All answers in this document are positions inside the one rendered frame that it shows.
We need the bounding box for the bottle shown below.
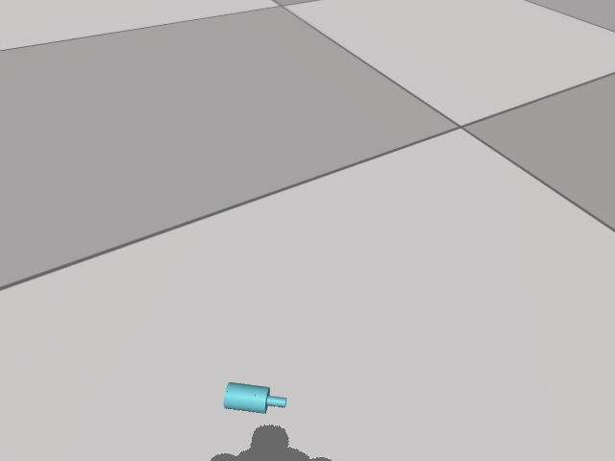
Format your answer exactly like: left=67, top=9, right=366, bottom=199
left=224, top=382, right=286, bottom=413

